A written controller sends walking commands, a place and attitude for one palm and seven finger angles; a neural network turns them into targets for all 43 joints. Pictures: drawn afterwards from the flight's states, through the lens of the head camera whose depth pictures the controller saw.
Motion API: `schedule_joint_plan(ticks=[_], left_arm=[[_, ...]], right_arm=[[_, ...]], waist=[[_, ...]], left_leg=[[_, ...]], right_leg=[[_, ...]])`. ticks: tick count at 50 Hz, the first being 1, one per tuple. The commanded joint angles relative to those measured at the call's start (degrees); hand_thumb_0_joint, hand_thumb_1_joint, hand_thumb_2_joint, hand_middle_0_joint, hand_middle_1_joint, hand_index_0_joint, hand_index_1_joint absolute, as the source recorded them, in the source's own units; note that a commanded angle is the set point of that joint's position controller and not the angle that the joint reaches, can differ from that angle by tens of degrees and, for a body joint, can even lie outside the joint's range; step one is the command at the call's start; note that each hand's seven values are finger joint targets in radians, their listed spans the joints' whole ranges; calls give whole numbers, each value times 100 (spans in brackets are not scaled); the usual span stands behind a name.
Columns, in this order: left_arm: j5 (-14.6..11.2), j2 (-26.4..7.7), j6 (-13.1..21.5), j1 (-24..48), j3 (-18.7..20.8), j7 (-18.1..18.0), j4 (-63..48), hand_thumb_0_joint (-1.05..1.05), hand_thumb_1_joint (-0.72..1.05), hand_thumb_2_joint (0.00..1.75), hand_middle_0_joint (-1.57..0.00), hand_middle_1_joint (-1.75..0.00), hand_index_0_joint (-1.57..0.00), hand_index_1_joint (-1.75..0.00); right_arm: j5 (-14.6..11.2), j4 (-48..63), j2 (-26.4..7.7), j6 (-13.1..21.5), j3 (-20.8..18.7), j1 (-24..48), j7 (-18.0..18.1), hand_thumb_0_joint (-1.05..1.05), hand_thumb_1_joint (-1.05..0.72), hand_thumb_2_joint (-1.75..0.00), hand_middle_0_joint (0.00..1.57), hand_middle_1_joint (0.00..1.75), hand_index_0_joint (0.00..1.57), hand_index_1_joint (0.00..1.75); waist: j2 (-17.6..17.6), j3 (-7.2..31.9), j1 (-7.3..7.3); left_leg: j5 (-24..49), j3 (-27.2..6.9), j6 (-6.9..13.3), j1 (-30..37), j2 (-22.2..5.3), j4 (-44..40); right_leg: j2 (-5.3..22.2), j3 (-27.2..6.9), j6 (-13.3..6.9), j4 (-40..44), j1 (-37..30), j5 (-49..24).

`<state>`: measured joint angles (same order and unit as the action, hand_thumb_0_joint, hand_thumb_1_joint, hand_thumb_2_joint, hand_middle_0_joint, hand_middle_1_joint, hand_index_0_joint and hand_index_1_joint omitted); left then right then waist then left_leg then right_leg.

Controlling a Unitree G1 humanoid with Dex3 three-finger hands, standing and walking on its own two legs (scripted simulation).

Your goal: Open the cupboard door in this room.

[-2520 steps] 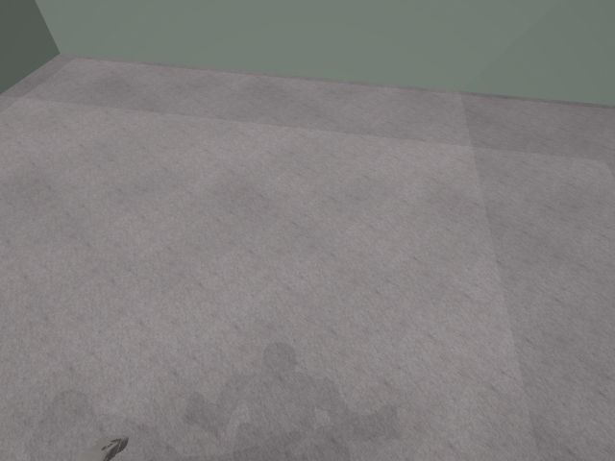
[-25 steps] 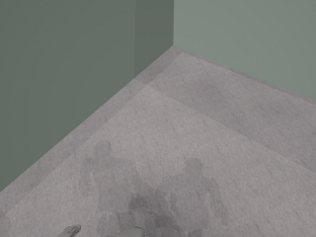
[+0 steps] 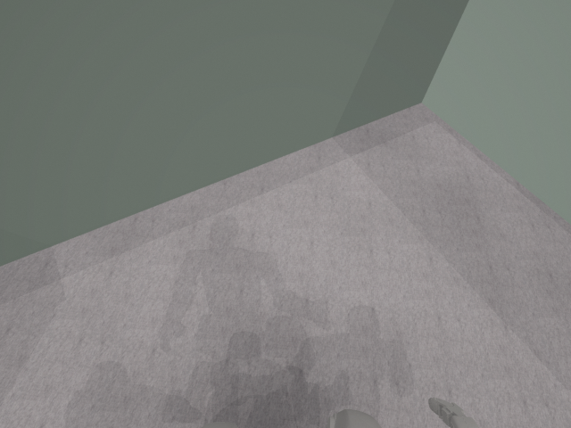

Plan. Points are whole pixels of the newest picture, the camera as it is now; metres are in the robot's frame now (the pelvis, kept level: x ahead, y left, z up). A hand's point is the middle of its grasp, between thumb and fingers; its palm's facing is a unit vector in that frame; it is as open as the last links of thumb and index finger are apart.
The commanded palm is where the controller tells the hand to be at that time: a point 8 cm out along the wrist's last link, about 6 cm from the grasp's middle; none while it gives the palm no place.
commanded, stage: turn to face it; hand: left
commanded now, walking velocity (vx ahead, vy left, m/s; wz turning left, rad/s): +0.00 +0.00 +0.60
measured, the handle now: out of the picture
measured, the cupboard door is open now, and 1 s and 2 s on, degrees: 48 48 48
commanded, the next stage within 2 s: none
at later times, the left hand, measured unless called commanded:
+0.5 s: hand out of the picture +0.05 +0.15 -0.14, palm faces +0.28 -0.92 -0.27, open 7.4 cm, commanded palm none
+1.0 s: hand out of the picture +0.00 +0.19 -0.15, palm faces +0.57 -0.78 -0.27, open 7.4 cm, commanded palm none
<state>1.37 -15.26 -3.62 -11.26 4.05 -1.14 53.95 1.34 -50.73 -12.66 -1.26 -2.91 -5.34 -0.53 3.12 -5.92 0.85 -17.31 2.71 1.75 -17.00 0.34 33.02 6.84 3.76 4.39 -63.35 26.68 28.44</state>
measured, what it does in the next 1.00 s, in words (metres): steps on the spot, turning left: right foot, then left foot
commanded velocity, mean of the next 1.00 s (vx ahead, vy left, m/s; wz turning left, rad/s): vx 0.00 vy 0.00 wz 0.60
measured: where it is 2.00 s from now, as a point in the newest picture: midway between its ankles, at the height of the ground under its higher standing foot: outside the picture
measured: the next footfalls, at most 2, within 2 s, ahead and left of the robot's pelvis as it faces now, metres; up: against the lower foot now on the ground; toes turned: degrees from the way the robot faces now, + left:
right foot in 0.28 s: +0.06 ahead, -0.16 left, +0.00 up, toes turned +7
left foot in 0.68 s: +0.02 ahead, +0.08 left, +0.00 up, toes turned +31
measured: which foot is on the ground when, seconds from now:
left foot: down 0.00-0.28, up 0.30-0.66, down 0.68-1.00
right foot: up 0.00-0.26, down 0.28-0.68, up 0.70-1.00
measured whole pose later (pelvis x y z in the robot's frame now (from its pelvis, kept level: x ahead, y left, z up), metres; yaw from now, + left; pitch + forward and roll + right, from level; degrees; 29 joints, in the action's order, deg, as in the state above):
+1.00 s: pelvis +0.03 -0.05 +0.01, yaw +35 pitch +1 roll +0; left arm 1.2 -14.1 -2.6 -7.9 3.8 -0.5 50.1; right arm 1.8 -52.5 -12.9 -2.5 -3.3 -9.2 -0.6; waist -0.3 -4.8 -0.6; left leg -13.1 -3.7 0.5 -17.9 1.3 29.5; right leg 3.8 0.4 4.2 -47.5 24.0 24.1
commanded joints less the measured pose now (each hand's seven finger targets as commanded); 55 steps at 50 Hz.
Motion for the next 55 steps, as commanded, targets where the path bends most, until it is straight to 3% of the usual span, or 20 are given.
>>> schedule_joint_plan(ticks=[1, 8, 11, 12, 14, 15, 17, 20, 28, 30, 32, 34, 35, 40, 48, 51, 52, 53, 54, 55], left_arm=[[-30, -377, 169, 92, 113, 76, -602, 0, 90, 90, -20, -30, -20, -30], [-55, -282, 216, 380, 78, 61, -807, 0, 90, 90, -20, -30, -20, -30], [-86, -308, 301, -51, 96, 37, -724, 0, 90, 90, -20, -30, -20, -30], [-83, -440, 357, -346, 142, 10, -658, 0, 90, 90, -20, -30, -20, -30], [40, -1288, 432, -599, 288, -81, -639, 0, 90, 90, -20, -30, -20, -30], [-7, -1199, 410, -471, 235, -108, -679, 0, 90, 90, -20, -30, -20, -30], [-28, -662, 401, 156, 119, -126, -798, 0, 90, 90, -20, -30, -20, -30], [-31, -495, 424, 137, 53, -98, -792, 0, 90, 90, -20, -30, -20, -30], [30, -817, 424, -528, 209, -86, -546, 0, 90, 90, -20, -30, -20, -30], [32, -845, 419, -473, 225, -59, -505, 0, 90, 90, -20, -30, -20, -30], [-49, -853, 410, -284, 244, -21, -572, 0, 90, 90, -20, -30, -20, -30], [-101, -215, 349, 152, 43, 30, -999, 0, 90, 90, -20, -30, -20, -30], [-47, -401, 264, 471, 42, -17, -1088, 0, 90, 90, -20, -30, -20, -30], [-21, -358, 166, 158, 119, 61, -685, 0, 90, 90, -20, -30, -20, -30], [-47, -243, 208, 249, 84, 56, -809, 0, 90, 90, -20, -30, -20, -30], [-70, -328, 302, -276, 118, 25, -720, 0, 90, 90, -20, -30, -20, -30], [-48, -534, 367, -496, 176, -8, -674, 0, 90, 90, -20, -30, -20, -30], [41, -1066, 434, -654, 280, -68, -662, 0, 90, 90, -20, -30, -20, -30], [35, -1261, 421, -585, 260, -88, -695, 0, 90, 90, -20, -30, -20, -30], [0, -1069, 412, -367, 206, -108, -762, 0, 90, 90, -20, -30, -20, -30]], right_arm=[[-12, 199, -1206, 46, -301, -281, 137, 0, -90, -90, 20, 30, 20, 30], [33, 188, -1253, -14, -385, -421, 90, 0, -90, -90, 20, 30, 20, 30], [-4, 248, -1241, -41, -423, -235, 94, 0, -90, -90, 20, 30, 20, 30], [-51, 298, -1127, -43, -414, -146, 88, 0, -90, -90, 20, 30, 20, 30], [-107, 493, -568, -29, -332, -156, 45, 0, -90, -90, 20, 30, 20, 30], [-67, 472, -786, -79, -379, -221, 28, 0, -90, -90, 20, 30, 20, 30], [-33, 197, -696, -180, -375, -314, -10, 0, -90, -90, 20, 30, 20, 30], [-58, 131, -491, -225, -286, -290, -101, 0, -90, -90, 20, 30, 20, 30], [-82, 246, -329, -136, -147, 226, -128, 0, -90, -90, 20, 30, 20, 30], [-85, 244, -373, -99, -154, 66, -120, 0, -90, -90, 20, 30, 20, 30], [-43, 105, -647, -38, -230, -555, -105, 0, -90, -90, 20, 30, 20, 30], [-7, -39, -1749, 4, -513, -1417, -3, 0, -90, -90, 20, 30, 20, 30], [-33, -152, -1668, -35, -466, -1571, 31, 0, -90, -90, 20, 30, 20, 30], [9, 204, -1183, 35, -304, -325, 143, 0, -90, -90, 20, 30, 20, 30], [38, 211, -1258, -33, -391, -345, 79, 0, -90, -90, 20, 30, 20, 30], [-14, 298, -1181, -58, -420, -109, 75, 0, -90, -90, 20, 30, 20, 30], [-59, 343, -1003, -54, -402, -86, 61, 0, -90, -90, 20, 30, 20, 30], [-113, 424, -588, -42, -346, -208, 36, 0, -90, -90, 20, 30, 20, 30], [-76, 498, -665, -43, -353, -87, 25, 0, -90, -90, 20, 30, 20, 30], [-49, 473, -750, -79, -375, -181, -1, 0, -90, -90, 20, 30, 20, 30]], waist=[[-1217, 784, -122], [-1332, 743, -218], [-1334, 946, -6], [-997, 1044, 165], [1589, 1073, 331], [1122, 992, 229], [1116, 616, -115], [870, 587, -175], [947, 772, 192], [877, 843, 91], [383, 1131, -328], [-2238, 1553, -810], [-1360, 1460, -785], [-1139, 756, -178], [-1222, 718, -197], [-1203, 954, 71], [-698, 1063, 199], [948, 1192, 263], [1484, 996, 274], [831, 876, 125]], left_leg=[[2496, -1374, 660, 817, -1314, -1296], [1875, -1916, 699, 486, -1186, -1210], [2200, -2011, 528, 107, -993, -730], [1698, -1916, 304, -350, -764, -386], [-1895, -439, -434, -1885, 476, 2145], [-1874, -742, -371, -1665, 110, 3144], [-1144, -626, -462, -1763, -155, 3878], [-676, -260, -588, -1656, -183, 3480], [-827, 372, -502, -937, -151, 1080], [-556, 450, -422, -504, -83, 415], [715, 363, -269, 781, -76, -710], [4763, -2764, 1109, 2277, -2460, -1045], [4716, -2358, 1293, 2098, -2541, -878], [2141, -1584, 734, 680, -1434, -1338], [1241, -2036, 698, 207, -1162, -1312], [1497, -2047, 481, -226, -906, -739], [989, -1839, 208, -728, -580, -294], [-574, -955, -247, -1756, 205, 997], [-1907, -552, -397, -1877, 367, 2497], [-1678, -779, -359, -1713, 103, 3213]], right_leg=[[-98, -350, 92, -70, 447, -624], [-459, -203, 45, 1716, -292, -458], [-659, -101, -21, 2993, -1342, -1056], [-487, -206, -45, 3865, -2097, -1641], [2111, -2659, -1060, 4820, -2809, -2646], [2283, -2299, -1355, 4700, -2155, -2846], [1501, -1393, -1215, 4528, -1822, -2994], [1067, -277, -973, 4277, -2024, -4050], [1425, 185, -1018, 3676, -2682, -5130], [1439, 313, -902, 3363, -2571, -5065], [1281, 669, -542, 2336, -1873, -4565], [0, 517, 99, -73, 749, 1056], [107, -184, -18, -446, 804, 956], [-20, -384, 38, -230, 447, -434], [-498, -159, -8, 1806, -488, -453], [-607, -100, -59, 3290, -1643, -1226], [-247, -406, -127, 4128, -2371, -1552], [1223, -1942, -578, 4772, -3122, -1686], [2243, -2627, -1183, 4847, -2455, -2543], [2175, -2089, -1382, 4705, -2012, -2759]])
